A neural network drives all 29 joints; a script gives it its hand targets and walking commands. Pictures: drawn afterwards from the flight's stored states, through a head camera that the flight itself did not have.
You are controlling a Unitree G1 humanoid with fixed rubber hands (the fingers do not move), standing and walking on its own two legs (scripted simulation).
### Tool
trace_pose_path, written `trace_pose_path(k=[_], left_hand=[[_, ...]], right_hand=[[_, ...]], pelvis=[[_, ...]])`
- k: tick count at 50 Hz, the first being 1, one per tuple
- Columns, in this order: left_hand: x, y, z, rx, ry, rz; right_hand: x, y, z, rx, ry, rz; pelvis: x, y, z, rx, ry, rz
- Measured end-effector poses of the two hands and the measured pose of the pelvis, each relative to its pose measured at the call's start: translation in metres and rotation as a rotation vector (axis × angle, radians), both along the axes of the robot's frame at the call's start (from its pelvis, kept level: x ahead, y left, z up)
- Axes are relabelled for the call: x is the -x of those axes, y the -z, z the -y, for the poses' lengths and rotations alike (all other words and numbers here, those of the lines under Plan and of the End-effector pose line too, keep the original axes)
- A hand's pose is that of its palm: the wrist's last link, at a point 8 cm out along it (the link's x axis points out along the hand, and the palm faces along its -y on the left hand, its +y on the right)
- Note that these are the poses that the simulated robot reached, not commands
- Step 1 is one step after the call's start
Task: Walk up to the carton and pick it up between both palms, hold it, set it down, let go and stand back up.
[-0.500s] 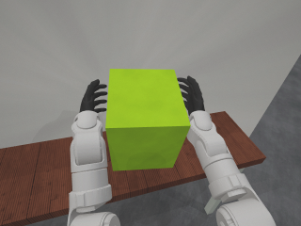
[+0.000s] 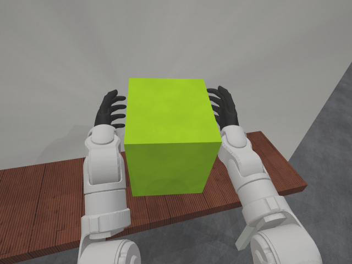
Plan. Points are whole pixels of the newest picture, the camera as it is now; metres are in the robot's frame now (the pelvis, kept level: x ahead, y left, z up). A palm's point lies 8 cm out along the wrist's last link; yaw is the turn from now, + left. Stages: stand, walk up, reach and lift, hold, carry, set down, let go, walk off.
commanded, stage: hold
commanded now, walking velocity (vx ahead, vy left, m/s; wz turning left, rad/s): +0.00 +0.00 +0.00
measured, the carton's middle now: (167, 138) +0.37 +0.01 +0.14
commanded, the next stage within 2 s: set down in 1.52 s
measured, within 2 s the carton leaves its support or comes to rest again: neither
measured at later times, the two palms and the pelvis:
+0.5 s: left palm (105, 130) +0.35 +0.14 +0.19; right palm (229, 126) +0.36 -0.12 +0.19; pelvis +0.00 +0.00 +0.00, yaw +0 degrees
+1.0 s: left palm (109, 127) +0.36 +0.14 +0.18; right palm (230, 125) +0.36 -0.12 +0.18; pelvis +0.00 +0.00 +0.00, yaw +0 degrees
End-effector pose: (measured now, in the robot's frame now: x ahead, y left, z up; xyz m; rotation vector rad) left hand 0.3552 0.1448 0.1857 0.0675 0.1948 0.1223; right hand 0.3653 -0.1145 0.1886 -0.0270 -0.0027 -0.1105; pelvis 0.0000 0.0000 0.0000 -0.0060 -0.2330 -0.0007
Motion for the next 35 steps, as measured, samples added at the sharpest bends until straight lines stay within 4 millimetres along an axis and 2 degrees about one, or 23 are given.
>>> trace_pose_path(k=[10, 16, 24, 35], left_hand=[[0.004, -0.002, -0.002, -0.009, -0.011, 0.015], [0.002, 0.001, -0.001, -0.007, -0.007, -0.005], [0.01, 0.0, 0.002, -0.014, 0.004, 0.017], [0.004, -0.001, -0.001, -0.004, -0.001, 0.0]], right_hand=[[0.001, -0.002, -0.003, -0.012, -0.014, 0.016], [0.0, 0.004, -0.001, -0.021, -0.006, -0.004], [0.01, 0.002, 0.002, -0.026, 0.002, 0.021], [0.003, -0.002, -0.001, -0.015, -0.001, 0.005]], pelvis=[[-0.001, 0.0, -0.002, 0.003, -0.002, 0.005], [0.002, 0.0, -0.002, 0.002, -0.006, -0.006], [0.004, 0.0, -0.002, 0.004, -0.001, 0.004], [0.01, 0.0, -0.001, 0.001, -0.004, -0.009]])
